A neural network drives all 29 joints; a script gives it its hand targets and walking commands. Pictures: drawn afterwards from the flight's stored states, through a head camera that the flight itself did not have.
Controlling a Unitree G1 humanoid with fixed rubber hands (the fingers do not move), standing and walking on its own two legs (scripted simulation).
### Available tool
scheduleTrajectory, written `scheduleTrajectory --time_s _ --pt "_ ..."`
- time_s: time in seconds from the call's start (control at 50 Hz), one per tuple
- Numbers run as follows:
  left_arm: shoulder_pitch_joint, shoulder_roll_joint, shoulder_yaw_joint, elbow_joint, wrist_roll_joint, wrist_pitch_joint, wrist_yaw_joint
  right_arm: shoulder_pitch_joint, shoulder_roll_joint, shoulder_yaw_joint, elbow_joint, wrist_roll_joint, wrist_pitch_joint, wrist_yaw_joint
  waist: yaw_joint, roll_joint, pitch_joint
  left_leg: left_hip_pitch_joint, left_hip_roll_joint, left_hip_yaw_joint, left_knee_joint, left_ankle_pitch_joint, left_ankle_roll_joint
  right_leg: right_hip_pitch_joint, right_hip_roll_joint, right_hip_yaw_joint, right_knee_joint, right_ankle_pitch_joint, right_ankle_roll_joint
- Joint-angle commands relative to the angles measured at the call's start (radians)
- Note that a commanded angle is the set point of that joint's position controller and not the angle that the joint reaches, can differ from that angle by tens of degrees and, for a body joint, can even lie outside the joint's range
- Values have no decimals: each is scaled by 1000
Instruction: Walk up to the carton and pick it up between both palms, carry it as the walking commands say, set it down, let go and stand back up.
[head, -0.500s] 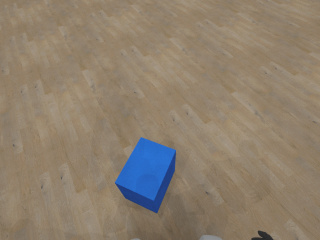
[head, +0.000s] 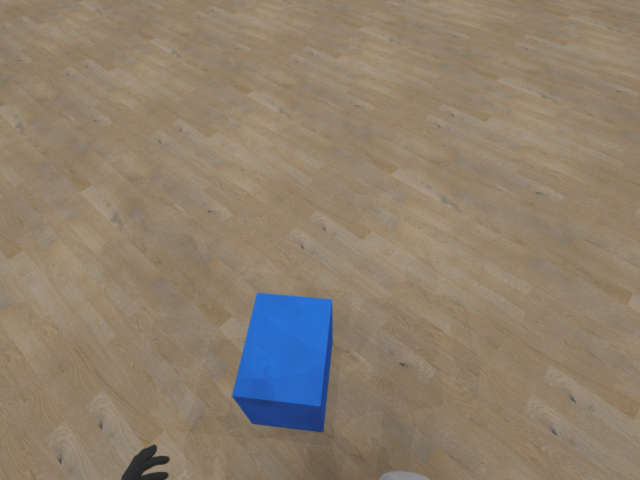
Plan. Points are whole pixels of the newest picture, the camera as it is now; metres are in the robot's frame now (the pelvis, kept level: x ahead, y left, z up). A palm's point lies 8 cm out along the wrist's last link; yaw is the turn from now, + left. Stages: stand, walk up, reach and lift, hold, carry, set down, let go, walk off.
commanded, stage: walk up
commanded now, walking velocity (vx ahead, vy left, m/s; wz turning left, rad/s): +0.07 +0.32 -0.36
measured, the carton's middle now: (290, 363) +0.48 +0.10 -0.63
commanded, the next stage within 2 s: stand in 1.72 s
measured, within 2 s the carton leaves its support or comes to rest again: neither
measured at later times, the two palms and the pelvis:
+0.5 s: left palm out of the picture +0.11 +0.43 -0.13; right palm out of the picture +0.09 -0.10 -0.10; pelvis +0.03 +0.16 +0.00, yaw -6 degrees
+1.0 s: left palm (67, 456) +0.19 +0.36 -0.11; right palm out of the picture -0.01 -0.12 -0.13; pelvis +0.03 +0.14 +0.00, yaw -11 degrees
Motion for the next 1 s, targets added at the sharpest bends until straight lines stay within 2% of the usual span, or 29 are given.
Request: scheduleTrajectory --time_s 0.0,0.02,0.04,0.06,0.08,0.1,0.14,0.18,0.26,0.3,0.34,0.36,0.38,0.4,0.42,0.44,0.48,0.5,0.54,0.6,0.68,0.76,0.8,0.86,0.9,0.92,0.94,0.96,0.98 --pt "269 124 37 46 6 -18 25 10 -91 -37 -31 11 -9 15 161 11 -93 -281 88 -71 161 165 34 459 -209 210 -266 173 -58" --pt "317 255 62 47 8 -21 36 -17 -62 -27 -89 20 -9 21 183 -262 -84 -535 -16 -83 411 -212 -33 510 -506 605 -339 393 -158" --pt "297 263 53 55 6 -14 41 -62 -99 -37 -102 28 9 20 168 -215 -109 -507 33 -190 571 -231 -50 404 -564 671 -377 420 -242" --pt "223 221 46 39 0 -17 40 -73 -109 -43 -94 31 15 25 135 -152 -68 -466 57 -218 639 -160 -70 303 -506 595 -390 371 -244" --pt "147 177 38 33 -2 -20 36 -50 -114 -52 -82 26 19 30 99 -109 -33 -420 66 -220 648 -84 -86 230 -439 501 -401 296 -212" --pt "101 150 34 28 -1 -26 34 -26 -120 -55 -73 22 23 38 76 -113 -10 -384 62 -208 642 -20 -97 178 -381 415 -392 274 -176" --pt "96 122 35 32 5 -37 30 -4 -108 -50 -67 14 32 51 58 -151 -6 -351 38 -180 640 50 -106 131 -312 316 -382 300 -135" --pt "111 120 44 35 14 -41 25 -22 -90 -38 -78 18 35 55 58 -178 -9 -334 37 -162 557 71 -111 115 -277 265 -392 239 -115" --pt "110 161 61 31 25 -33 12 -93 -65 -5 -99 42 33 61 64 -246 22 -219 27 -119 276 38 -100 44 -247 242 -445 36 -94" --pt "72 183 64 20 20 -30 1 -82 -61 4 -87 52 27 55 49 -262 19 -108 7 -83 156 3 -93 -10 -236 233 -424 31 -84" --pt "79 166 59 21 10 -29 -9 -9 -67 0 -46 53 10 32 16 -204 -25 26 -26 -51 12 76 -88 -21 -192 226 -312 69 -51" --pt "113 118 44 22 10 -27 -9 41 -95 -7 -22 52 -5 21 1 -112 -58 106 20 -98 -45 105 -77 -47 -144 202 -203 46 -33" --pt "125 38 22 11 10 -25 -13 94 -159 -22 -2 48 -24 12 -4 75 -64 116 167 -271 -177 63 -60 -94 -60 147 -29 -63 -2" --pt "111 -4 8 -36 26 -16 -14 59 -262 -46 -32 48 -41 7 5 299 -31 55 392 -559 -295 60 2 -227 15 124 170 -284 33" --pt "93 51 29 -31 7 2 -10 23 -299 -67 -56 53 -53 -1 6 284 -23 -17 486 -669 -320 38 56 -226 9 219 332 -294 29" --pt "94 65 33 -10 -2 9 -17 -31 -266 -57 -62 56 -56 -9 23 202 -14 -48 437 -605 -306 57 43 -214 -10 266 392 -212 28" --pt "158 69 32 28 -1 2 -33 -118 -181 -26 -69 51 -62 -22 54 217 -28 -15 308 -387 -245 232 24 -176 -15 238 432 -46 39" --pt "171 67 30 44 1 1 -39 -114 -156 -18 -59 49 -68 -27 58 232 -48 6 270 -324 -219 336 24 -148 -7 210 438 -6 49" --pt "141 71 35 54 -7 15 -45 -27 -157 -31 -29 56 -71 -41 39 183 -64 72 312 -334 -183 517 55 -183 -4 211 491 -10 69" --pt "76 59 35 37 0 35 -55 49 -167 -44 0 59 -67 -56 25 182 -69 118 342 -332 -150 647 85 -252 -9 216 529 2 80" --pt "26 45 28 27 3 41 -61 53 -157 -46 7 52 -68 -58 17 226 -62 109 325 -295 -156 657 99 -247 -8 198 474 23 93" --pt "-35 31 9 15 4 34 -62 48 -165 -55 12 31 -64 -45 6 265 -48 87 299 -259 -210 436 100 -178 -9 148 243 8 86" --pt "-69 30 2 9 1 27 -60 51 -177 -66 17 24 -60 -36 -3 264 -44 73 299 -253 -223 362 111 -124 0 124 137 -9 75" --pt "-54 19 -8 23 -5 6 -52 14 -179 -70 19 16 -48 -20 6 275 -54 15 275 -230 -210 302 99 26 25 80 -35 -14 58" --pt "15 4 -14 56 -4 -17 -43 -9 -175 -70 29 25 -35 -11 44 225 -71 4 246 -211 -145 339 74 145 42 48 -231 109 49" --pt "59 9 -11 81 3 -29 -36 12 -150 -65 39 35 -32 -6 65 176 -94 -20 208 -193 -100 318 54 244 20 53 -334 177 39" --pt "92 34 -1 102 6 -43 -31 57 -91 -56 49 49 -32 -2 73 69 -120 -84 150 -174 -20 213 28 329 -69 147 -369 204 26" --pt "101 92 10 103 6 -55 -29 75 -37 -42 34 68 -29 4 70 -114 -94 -190 71 -146 105 -11 -17 326 -238 345 -415 282 3" --pt "34 116 6 97 -1 -52 -29 44 -32 -29 21 66 -15 0 76 -264 -34 -212 50 -153 134 -162 -46 216 -325 459 -492 311 -71"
